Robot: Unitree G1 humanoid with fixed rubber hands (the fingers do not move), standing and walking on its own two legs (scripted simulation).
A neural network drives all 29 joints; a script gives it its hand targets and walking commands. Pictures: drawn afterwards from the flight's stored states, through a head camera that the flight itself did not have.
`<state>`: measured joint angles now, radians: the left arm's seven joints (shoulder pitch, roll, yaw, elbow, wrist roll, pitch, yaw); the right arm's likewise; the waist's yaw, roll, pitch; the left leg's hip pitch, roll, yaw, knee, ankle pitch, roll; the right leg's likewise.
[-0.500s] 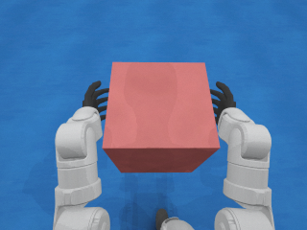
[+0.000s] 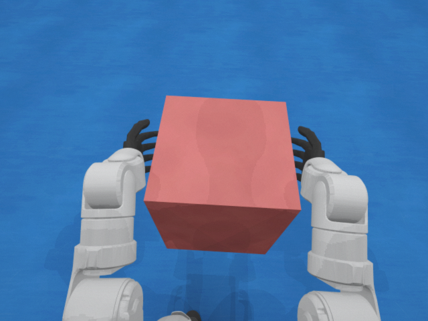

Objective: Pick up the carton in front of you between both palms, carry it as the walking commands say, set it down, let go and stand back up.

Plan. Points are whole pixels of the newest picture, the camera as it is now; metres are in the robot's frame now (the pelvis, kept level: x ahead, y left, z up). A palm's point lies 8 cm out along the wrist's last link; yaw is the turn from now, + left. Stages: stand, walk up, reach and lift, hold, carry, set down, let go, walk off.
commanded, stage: carry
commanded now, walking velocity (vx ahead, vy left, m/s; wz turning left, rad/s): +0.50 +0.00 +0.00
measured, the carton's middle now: (220, 182) +0.37 +0.01 +0.03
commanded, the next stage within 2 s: none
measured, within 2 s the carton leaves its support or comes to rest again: neither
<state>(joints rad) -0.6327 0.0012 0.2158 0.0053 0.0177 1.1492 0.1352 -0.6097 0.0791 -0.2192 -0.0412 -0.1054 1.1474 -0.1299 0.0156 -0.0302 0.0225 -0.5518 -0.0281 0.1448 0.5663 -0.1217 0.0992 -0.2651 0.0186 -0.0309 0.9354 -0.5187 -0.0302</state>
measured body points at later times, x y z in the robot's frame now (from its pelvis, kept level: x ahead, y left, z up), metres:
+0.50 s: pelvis +0.32 -0.02 +0.02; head +0.32 -0.02 +0.47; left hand +0.60 +0.14 +0.09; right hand +0.62 -0.16 +0.09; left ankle +0.16 +0.06 -0.63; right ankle +0.37 -0.10 -0.72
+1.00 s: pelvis +0.61 +0.04 +0.02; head +0.61 +0.05 +0.47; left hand +0.89 +0.18 +0.08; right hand +0.88 -0.12 +0.09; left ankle +0.64 +0.12 -0.72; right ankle +0.52 -0.08 -0.63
